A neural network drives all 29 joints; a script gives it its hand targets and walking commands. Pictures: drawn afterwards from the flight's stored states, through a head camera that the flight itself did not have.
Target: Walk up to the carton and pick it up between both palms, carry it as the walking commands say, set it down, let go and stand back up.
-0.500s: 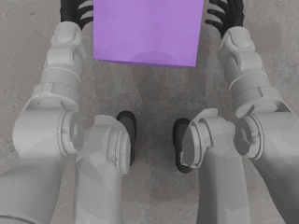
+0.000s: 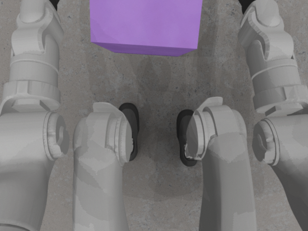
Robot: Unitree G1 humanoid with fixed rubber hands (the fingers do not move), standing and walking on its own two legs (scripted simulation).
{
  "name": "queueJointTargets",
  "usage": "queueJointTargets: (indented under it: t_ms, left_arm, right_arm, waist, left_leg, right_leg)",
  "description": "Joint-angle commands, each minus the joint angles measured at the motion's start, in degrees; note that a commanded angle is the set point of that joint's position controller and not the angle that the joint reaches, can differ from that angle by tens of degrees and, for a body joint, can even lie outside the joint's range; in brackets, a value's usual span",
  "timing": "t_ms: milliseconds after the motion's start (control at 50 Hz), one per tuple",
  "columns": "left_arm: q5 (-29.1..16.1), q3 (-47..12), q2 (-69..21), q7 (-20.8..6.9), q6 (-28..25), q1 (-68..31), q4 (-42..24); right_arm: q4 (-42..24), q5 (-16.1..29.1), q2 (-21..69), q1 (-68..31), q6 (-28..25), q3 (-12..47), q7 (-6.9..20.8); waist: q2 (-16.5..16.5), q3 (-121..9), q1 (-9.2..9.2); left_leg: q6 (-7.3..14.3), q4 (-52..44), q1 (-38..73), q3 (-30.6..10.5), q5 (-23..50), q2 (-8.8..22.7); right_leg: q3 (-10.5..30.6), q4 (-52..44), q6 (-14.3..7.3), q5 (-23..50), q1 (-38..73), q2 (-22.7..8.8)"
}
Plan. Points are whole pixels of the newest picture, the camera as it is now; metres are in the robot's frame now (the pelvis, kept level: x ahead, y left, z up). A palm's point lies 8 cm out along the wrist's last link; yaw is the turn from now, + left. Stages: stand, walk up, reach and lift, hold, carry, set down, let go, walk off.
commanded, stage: set down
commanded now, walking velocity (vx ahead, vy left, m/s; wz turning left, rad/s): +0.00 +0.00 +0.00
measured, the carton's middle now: (147, 4) +0.55 +0.02 -0.27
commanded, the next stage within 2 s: let go in 1.06 s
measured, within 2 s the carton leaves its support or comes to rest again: neither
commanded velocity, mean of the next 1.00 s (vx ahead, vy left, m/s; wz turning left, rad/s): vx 0.00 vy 0.00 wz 0.00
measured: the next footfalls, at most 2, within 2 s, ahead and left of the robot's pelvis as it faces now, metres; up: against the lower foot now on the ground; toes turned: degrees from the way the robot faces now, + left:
none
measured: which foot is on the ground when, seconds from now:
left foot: down 0.00-1.00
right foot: down 0.00-1.00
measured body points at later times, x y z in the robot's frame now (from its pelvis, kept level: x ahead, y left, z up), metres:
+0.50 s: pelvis +0.00 +0.00 +0.11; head +0.36 +0.01 +0.38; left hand +0.57 +0.20 -0.01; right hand +0.55 -0.18 +0.00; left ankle +0.15 +0.10 -0.36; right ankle +0.12 -0.11 -0.36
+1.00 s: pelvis +0.01 +0.01 +0.24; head +0.34 +0.02 +0.54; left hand +0.56 +0.22 +0.14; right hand +0.54 -0.18 +0.14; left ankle +0.15 +0.10 -0.36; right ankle +0.12 -0.11 -0.36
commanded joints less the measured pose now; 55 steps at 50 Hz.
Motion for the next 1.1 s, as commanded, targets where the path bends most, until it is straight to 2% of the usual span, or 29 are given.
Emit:
queueJointTargets:
  t_ms: [0,40,80,100,120,140,180,220,240,280,340,360,400,420,440,520,560,600,660,700,720,780,820,840,860,880,940,1020,1080]
  left_arm:
    - [0.1,-2.5,10.5,1.3,1.9,-18.8,-12.6]
    - [1.5,-1.7,10.4,1.2,2.8,-18.4,-10.5]
    - [2.0,-1.9,8.9,1.3,3.4,-17.6,-14.0]
    - [3.2,-1.3,9.3,1.2,3.2,-17.4,-12.0]
    - [3.2,-2.1,8.3,1.3,3.4,-17.1,-12.3]
    - [3.1,-1.7,8.2,1.0,3.4,-16.0,-10.4]
    - [1.6,-2.8,7.8,1.3,3.6,-19.0,-22.1]
    - [2.0,-0.7,8.8,1.5,3.9,-16.7,-25.2]
    - [2.3,-0.1,10.6,1.3,4.6,-15.4,-20.2]
    - [2.4,0.2,10.2,1.0,5.7,-13.9,-23.4]
    - [3.4,2.5,11.6,0.6,6.8,-11.7,-23.5]
    - [4.3,2.0,12.0,0.5,6.7,-12.0,-26.4]
    - [5.0,3.1,12.5,0.4,7.4,-10.4,-23.8]
    - [4.6,2.8,11.3,0.2,7.7,-9.3,-25.5]
    - [4.3,1.8,9.8,0.1,7.8,-9.9,-25.4]
    - [2.9,3.0,12.0,-0.8,9.1,-8.7,-26.1]
    - [3.4,3.6,13.9,-0.5,9.1,-10.7,-30.5]
    - [3.1,1.6,12.3,-0.7,9.8,-12.4,-31.2]
    - [2.6,1.8,11.0,-1.2,10.3,-10.7,-28.1]
    - [2.9,0.7,10.7,-1.1,10.4,-10.7,-28.3]
    - [3.5,1.7,11.8,-1.5,10.6,-11.1,-24.0]
    - [3.6,0.8,11.1,-1.3,10.6,-10.1,-25.6]
    - [3.6,0.3,9.6,-1.6,11.0,-10.3,-23.1]
    - [4.6,0.4,9.8,-1.3,10.6,-10.5,-25.1]
    - [4.0,-0.4,9.9,-1.6,10.5,-9.6,-22.0]
    - [4.5,0.4,9.8,-1.7,10.3,-8.7,-22.8]
    - [7.0,1.7,6.4,-3.1,8.7,-6.8,-11.6]
    - [8.7,1.1,2.3,-4.7,3.9,-5.1,-10.4]
    - [10.6,1.5,-0.1,-5.0,2.0,-3.3,-9.2]
  right_arm:
    - [-11.5,-2.4,-8.0,-18.8,1.8,-3.9,-1.7]
    - [-5.9,-3.9,-6.6,-16.6,2.8,-4.4,-1.4]
    - [-8.6,-3.9,-7.0,-15.3,3.3,-5.5,-0.8]
    - [-8.9,-3.1,-3.6,-15.8,3.6,-3.9,-0.6]
    - [-7.6,-3.2,-4.8,-15.0,3.8,-5.0,-0.6]
    - [-9.2,-4.4,-6.1,-16.3,3.5,-5.9,-0.6]
    - [-16.8,-3.2,-5.5,-16.2,3.6,-4.9,-0.7]
    - [-22.8,-3.9,-8.8,-16.3,3.9,-5.8,-0.9]
    - [-19.6,-3.4,-7.3,-14.9,4.7,-5.2,-0.7]
    - [-21.4,-2.9,-6.8,-14.2,6.1,-4.7,-0.7]
    - [-18.0,-6.5,-7.2,-8.5,7.7,-6.6,-0.7]
    - [-20.7,-3.5,-4.9,-8.4,7.9,-5.3,-0.6]
    - [-20.5,-5.3,-6.3,-7.2,8.3,-7.2,-0.6]
    - [-23.5,-5.2,-6.9,-7.6,8.6,-7.2,-0.4]
    - [-22.2,-4.6,-6.3,-6.9,8.6,-7.1,-0.2]
    - [-25.7,-4.2,-6.4,-8.2,9.9,-6.1,0.4]
    - [-27.7,-3.6,-7.1,-8.9,10.6,-5.1,0.5]
    - [-26.7,-4.2,-9.3,-9.2,10.8,-6.7,0.6]
    - [-26.3,-3.5,-6.9,-8.2,11.2,-6.3,1.4]
    - [-24.5,-3.4,-7.3,-8.2,11.1,-6.9,1.7]
    - [-19.7,-4.4,-6.6,-7.6,11.7,-6.0,2.0]
    - [-24.2,-5.1,-8.3,-7.7,11.0,-8.2,2.3]
    - [-19.9,-5.8,-9.1,-7.8,10.9,-8.6,2.7]
    - [-23.6,-4.7,-8.7,-9.0,10.7,-8.1,2.8]
    - [-20.6,-5.4,-7.2,-8.3,10.6,-7.2,3.1]
    - [-23.2,-5.8,-7.2,-8.6,10.3,-7.2,3.2]
    - [-9.0,-10.3,-5.1,-3.7,8.8,-9.1,4.1]
    - [-11.5,-10.8,-2.0,-4.1,3.4,-9.3,5.6]
    - [-6.5,-13.6,-1.1,-1.0,1.7,-11.0,6.6]
  waist:
    - [3.1,-106.6,-0.62]
    - [3.1,-100.1,-1.64]
    - [3.7,-106.4,-1.50]
    - [3.5,-105.5,0.44]
    - [5.3,-106.5,0.11]
    - [4.3,-106.6,0.18]
    - [5.1,-120.3,-0.88]
    - [4.7,-128.2,0.68]
    - [3.5,-124.6,0.71]
    - [3.4,-125.4,1.66]
    - [1.8,-126.0,-0.61]
    - [4.4,-127.1,2.06]
    - [1.9,-128.0,0.00]
    - [3.2,-128.6,1.97]
    - [5.4,-127.4,0.79]
    - [1.5,-128.5,1.25]
    - [1.1,-130.6,3.25]
    - [3.9,-128.7,1.17]
    - [2.7,-126.0,0.52]
    - [5.7,-124.4,0.29]
    - [3.8,-120.6,0.74]
    - [3.8,-123.9,-0.53]
    - [4.9,-120.5,-1.51]
    - [7.0,-122.3,1.05]
    - [5.4,-119.6,-0.09]
    - [4.3,-121.0,0.86]
    - [5.0,-104.6,-1.74]
    - [5.1,-101.4,-1.67]
    - [5.4,-93.6,-2.11]
  left_leg:
    - [-0.5,-13.0,51.5,-1.1,6.9,-0.1]
    - [-0.4,-14.8,49.6,-1.6,3.0,-0.1]
    - [-1.0,-16.8,53.5,-1.8,4.9,-0.4]
    - [-0.4,-18.2,53.3,-2.0,6.1,-0.7]
    - [-0.8,-18.6,55.4,-1.7,6.9,-0.5]
    - [-0.5,-18.6,55.3,-1.9,8.1,-0.6]
    - [-0.6,-19.4,63.0,-2.7,14.5,-1.3]
    - [-1.0,-19.5,67.6,-2.2,21.0,-2.2]
    - [-0.3,-21.0,66.8,-2.5,18.3,-1.9]
    - [-0.2,-23.0,66.3,-2.1,19.8,-2.3]
    - [-0.6,-24.9,65.6,-2.0,19.5,-2.6]
    - [-0.6,-26.4,68.6,-1.5,22.3,-2.7]
    - [-0.5,-27.4,69.9,-2.2,20.8,-2.5]
    - [-0.5,-29.2,72.4,-2.5,23.5,-2.8]
    - [-0.7,-29.3,72.2,-2.4,24.0,-2.7]
    - [0.0,-33.8,75.6,-2.2,23.5,-2.8]
    - [-0.2,-35.9,76.0,-1.6,24.1,-2.8]
    - [-0.6,-37.7,80.4,-2.7,23.7,-2.4]
    - [-0.2,-41.1,82.8,-3.2,23.0,-2.1]
    - [-0.9,-43.8,85.4,-3.0,22.8,-2.1]
    - [-1.0,-45.2,84.0,-3.0,20.7,-2.3]
    - [-1.4,-49.0,89.7,-4.0,21.1,-1.6]
    - [-1.6,-51.2,90.0,-3.8,19.1,-1.6]
    - [-1.5,-52.5,92.5,-3.7,22.4,-1.8]
    - [-1.4,-53.8,92.3,-4.1,21.4,-1.6]
    - [-1.3,-55.0,93.8,-4.3,22.9,-1.3]
    - [-1.6,-57.3,86.8,-5.2,19.8,-1.2]
    - [-1.0,-58.5,88.3,-5.7,24.9,-0.9]
    - [-1.9,-61.4,86.0,-5.9,23.0,-0.4]
  right_leg:
    - [-1.4,-18.7,1.0,7.6,32.2,1.7]
    - [-1.0,-21.3,0.6,3.0,27.8,1.2]
    - [-1.3,-22.6,0.5,5.6,31.8,1.5]
    - [-1.5,-22.7,0.9,7.6,30.5,1.7]
    - [-1.1,-23.9,0.7,7.1,30.8,2.0]
    - [-0.9,-24.8,0.7,7.0,29.5,1.9]
    - [-1.2,-25.0,0.8,14.9,36.5,2.5]
    - [-1.2,-25.9,1.2,19.0,40.8,3.2]
    - [-1.1,-27.4,1.3,16.2,39.6,3.1]
    - [-0.2,-29.3,1.3,18.4,43.6,3.1]
    - [0.0,-31.6,1.4,19.5,46.2,3.4]
    - [0.3,-32.3,1.5,21.8,46.9,3.6]
    - [-0.2,-34.0,1.6,20.4,47.6,3.6]
    - [0.3,-35.1,1.5,21.6,49.2,3.8]
    - [0.5,-35.8,1.1,22.9,48.1,3.7]
    - [0.9,-40.9,1.5,21.7,54.8,3.5]
    - [1.6,-41.6,1.8,23.3,59.5,3.4]
    - [1.1,-43.4,1.4,22.2,56.3,3.2]
    - [1.0,-47.5,1.2,21.3,58.3,3.2]
    - [1.3,-50.3,1.1,21.1,58.5,2.8]
    - [0.6,-50.8,1.5,18.3,57.6,3.1]
    - [0.0,-54.2,1.5,19.5,61.8,3.1]
    - [0.2,-56.5,1.2,17.8,61.2,2.7]
    - [1.0,-57.8,1.3,20.2,63.0,3.0]
    - [0.2,-58.8,1.6,19.8,62.7,2.8]
    - [0.1,-60.2,1.9,20.6,64.8,3.1]
    - [0.3,-62.1,1.6,18.3,59.9,1.8]
    - [0.4,-64.5,2.0,22.9,59.0,1.7]
    - [-0.2,-66.2,1.9,21.0,55.5,1.3]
